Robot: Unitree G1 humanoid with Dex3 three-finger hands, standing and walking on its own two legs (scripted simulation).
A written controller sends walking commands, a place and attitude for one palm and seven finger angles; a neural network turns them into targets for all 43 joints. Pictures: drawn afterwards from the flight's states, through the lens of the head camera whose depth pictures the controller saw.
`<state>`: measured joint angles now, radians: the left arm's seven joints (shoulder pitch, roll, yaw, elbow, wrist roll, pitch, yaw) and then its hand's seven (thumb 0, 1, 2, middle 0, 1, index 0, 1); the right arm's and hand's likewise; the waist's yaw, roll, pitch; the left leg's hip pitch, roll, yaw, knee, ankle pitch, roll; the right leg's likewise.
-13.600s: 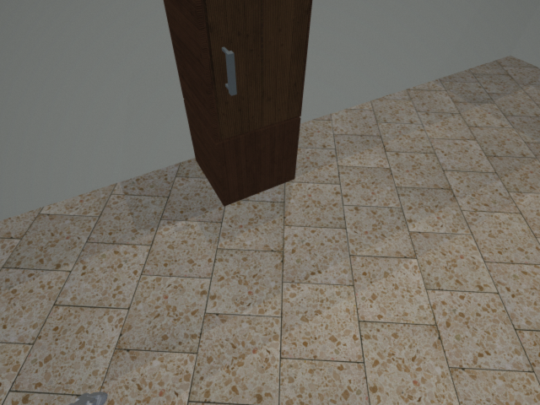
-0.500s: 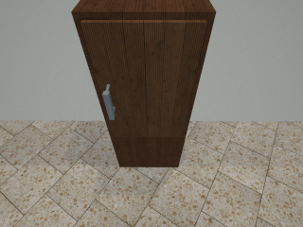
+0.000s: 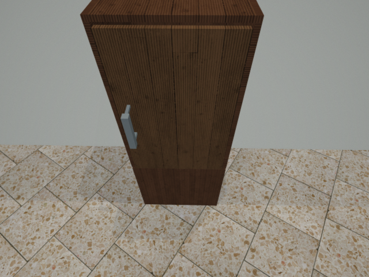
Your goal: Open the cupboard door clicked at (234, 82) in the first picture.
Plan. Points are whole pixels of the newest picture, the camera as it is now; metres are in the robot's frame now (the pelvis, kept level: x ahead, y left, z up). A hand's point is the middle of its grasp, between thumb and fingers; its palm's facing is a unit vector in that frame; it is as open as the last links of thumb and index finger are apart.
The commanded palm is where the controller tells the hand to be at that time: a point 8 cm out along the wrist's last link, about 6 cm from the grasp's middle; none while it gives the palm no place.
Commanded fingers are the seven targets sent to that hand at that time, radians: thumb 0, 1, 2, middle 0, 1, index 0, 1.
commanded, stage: raise the hand with hooked fingers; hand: left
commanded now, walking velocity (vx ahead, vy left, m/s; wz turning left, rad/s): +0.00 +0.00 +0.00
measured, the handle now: (130, 127) +0.55 +0.22 -0.06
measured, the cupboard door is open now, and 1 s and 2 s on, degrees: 0 0 0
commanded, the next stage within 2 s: none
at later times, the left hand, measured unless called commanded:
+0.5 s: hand (96, 271) +0.15 +0.20 -0.07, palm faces +0.10 -0.99 -0.06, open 9.4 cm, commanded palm +0.13 +0.26 -0.06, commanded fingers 0.00 0.22 0.61 -0.25 -0.74 -0.25 -0.74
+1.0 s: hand (80, 249) +0.18 +0.25 -0.06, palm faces +0.03 -1.00 -0.05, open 12.4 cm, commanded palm +0.16 +0.30 -0.05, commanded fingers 0.00 -0.36 0.36 -0.29 -1.11 -0.29 -1.11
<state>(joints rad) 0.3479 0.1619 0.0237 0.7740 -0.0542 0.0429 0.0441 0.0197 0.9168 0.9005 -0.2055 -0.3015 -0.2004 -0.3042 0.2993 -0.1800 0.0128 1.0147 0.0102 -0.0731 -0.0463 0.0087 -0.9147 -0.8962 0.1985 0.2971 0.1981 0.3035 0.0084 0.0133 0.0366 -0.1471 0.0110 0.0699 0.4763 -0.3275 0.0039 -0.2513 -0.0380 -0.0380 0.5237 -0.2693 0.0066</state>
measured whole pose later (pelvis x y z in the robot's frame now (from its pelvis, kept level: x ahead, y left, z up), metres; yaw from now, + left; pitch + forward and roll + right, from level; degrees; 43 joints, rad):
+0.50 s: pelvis -0.04 -0.02 -0.11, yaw +3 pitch +17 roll -2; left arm 0.39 0.22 0.26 0.06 -0.30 -0.50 -0.40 0.02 0.44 0.71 -0.24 -0.59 -0.23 -0.59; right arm 0.12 -0.25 -0.03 0.51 0.01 -0.25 -0.04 0.01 -0.90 -0.90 0.20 0.30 0.20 0.30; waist 0.06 -0.01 -0.13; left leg -0.96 0.05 -0.05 1.30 -0.63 -0.04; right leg -0.99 -0.04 -0.13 1.25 -0.54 -0.04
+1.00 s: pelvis -0.05 +0.01 -0.10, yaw +2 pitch +17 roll -2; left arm 0.23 0.31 0.33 0.20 -0.34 -0.42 -0.42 0.00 -0.14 0.46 -0.28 -0.97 -0.27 -0.97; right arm 0.27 -0.29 -0.01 0.55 0.03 -0.24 -0.06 0.01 -0.90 -0.90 0.20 0.30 0.20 0.30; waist -0.02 0.00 -0.14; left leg -0.94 0.02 0.00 1.22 -0.57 0.02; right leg -0.98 -0.05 -0.08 1.15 -0.46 0.01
